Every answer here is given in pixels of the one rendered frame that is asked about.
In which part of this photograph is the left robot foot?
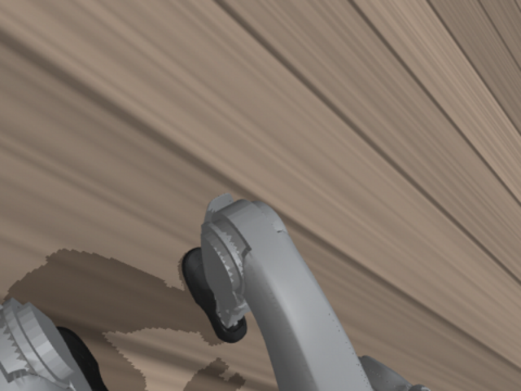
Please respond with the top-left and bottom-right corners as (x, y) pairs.
(56, 327), (108, 391)

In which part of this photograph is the right robot foot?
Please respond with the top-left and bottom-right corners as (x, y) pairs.
(182, 247), (247, 343)

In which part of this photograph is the right robot hand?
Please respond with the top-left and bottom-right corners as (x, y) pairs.
(358, 355), (413, 391)

